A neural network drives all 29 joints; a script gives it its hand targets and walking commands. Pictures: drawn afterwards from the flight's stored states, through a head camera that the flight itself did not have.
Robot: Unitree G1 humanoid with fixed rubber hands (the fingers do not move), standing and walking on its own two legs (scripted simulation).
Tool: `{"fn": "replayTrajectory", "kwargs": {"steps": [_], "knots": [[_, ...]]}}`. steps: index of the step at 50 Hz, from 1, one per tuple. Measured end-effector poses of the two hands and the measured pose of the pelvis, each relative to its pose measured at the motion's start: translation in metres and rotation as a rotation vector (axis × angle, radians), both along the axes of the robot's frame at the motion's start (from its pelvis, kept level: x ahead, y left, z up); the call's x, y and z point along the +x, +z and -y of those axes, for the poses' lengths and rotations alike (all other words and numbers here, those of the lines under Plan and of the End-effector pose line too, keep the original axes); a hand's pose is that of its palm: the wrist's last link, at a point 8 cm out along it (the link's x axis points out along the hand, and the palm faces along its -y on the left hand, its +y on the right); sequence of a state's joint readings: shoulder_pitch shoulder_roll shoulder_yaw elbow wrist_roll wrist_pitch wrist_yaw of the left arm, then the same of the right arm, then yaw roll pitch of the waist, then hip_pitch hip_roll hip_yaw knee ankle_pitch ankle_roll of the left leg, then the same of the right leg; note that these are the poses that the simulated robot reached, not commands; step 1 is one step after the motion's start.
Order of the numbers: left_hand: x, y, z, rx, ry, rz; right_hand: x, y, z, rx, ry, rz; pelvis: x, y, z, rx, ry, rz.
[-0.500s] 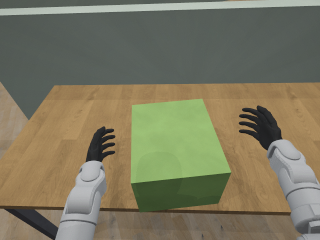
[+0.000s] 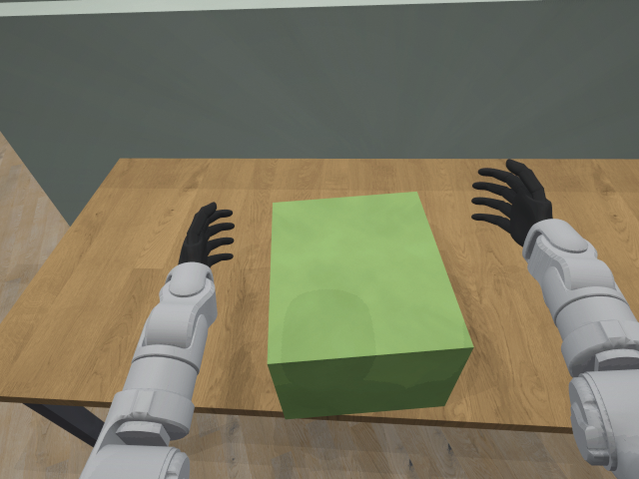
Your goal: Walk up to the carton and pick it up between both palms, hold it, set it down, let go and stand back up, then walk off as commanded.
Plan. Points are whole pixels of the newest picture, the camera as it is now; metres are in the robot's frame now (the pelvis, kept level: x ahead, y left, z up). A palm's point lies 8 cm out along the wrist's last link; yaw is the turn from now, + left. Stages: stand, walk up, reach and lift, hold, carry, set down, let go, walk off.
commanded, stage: reach and lift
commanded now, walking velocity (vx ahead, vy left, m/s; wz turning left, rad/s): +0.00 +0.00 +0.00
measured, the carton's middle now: (354, 299) +0.41 +0.01 -0.04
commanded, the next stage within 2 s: none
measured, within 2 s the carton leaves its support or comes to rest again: neither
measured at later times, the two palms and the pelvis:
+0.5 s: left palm (213, 319) +0.34 +0.22 -0.01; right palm (507, 277) +0.42 -0.21 +0.01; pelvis -0.01 +0.01 -0.01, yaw -1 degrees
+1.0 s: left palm (242, 317) +0.35 +0.17 -0.01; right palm (493, 274) +0.43 -0.19 +0.01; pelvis -0.01 +0.01 -0.01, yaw -1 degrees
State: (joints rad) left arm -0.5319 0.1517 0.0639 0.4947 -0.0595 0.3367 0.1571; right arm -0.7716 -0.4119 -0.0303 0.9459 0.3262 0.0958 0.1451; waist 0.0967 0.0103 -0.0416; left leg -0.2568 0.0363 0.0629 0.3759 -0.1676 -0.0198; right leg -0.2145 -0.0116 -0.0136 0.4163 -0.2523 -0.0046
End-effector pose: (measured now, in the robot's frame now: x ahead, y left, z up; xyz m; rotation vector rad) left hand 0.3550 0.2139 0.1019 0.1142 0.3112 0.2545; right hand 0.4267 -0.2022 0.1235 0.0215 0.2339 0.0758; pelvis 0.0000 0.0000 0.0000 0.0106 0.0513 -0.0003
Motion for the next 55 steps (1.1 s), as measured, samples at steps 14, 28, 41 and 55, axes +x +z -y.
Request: {"fn": "replayTrajectory", "kwargs": {"steps": [14,28,41,55], "knots": [[-0.005,-0.058,-0.007,-0.009,-0.015,-0.002,-0.004,-0.06,0.011,-0.02,-0.057,-0.037,-0.002,-0.002,-0.002,-0.011,-0.003,-0.099],[-0.013,-0.109,-0.002,-0.042,0.013,-0.003,-0.002,-0.116,0.005,-0.019,-0.05,-0.05,-0.008,-0.013,-0.006,-0.024,-0.009,-0.307],[-0.009,-0.105,0.016,-0.081,-0.002,0.039,0.002,-0.111,0.003,-0.048,-0.036,-0.029,-0.006,-0.014,-0.006,-0.024,-0.009,-0.318],[-0.009,-0.109,0.039,-0.11,-0.009,0.043,0.003,-0.115,-0.025,-0.085,0.002,-0.035,-0.007,-0.014,-0.006,-0.025,-0.009,-0.317]]}}
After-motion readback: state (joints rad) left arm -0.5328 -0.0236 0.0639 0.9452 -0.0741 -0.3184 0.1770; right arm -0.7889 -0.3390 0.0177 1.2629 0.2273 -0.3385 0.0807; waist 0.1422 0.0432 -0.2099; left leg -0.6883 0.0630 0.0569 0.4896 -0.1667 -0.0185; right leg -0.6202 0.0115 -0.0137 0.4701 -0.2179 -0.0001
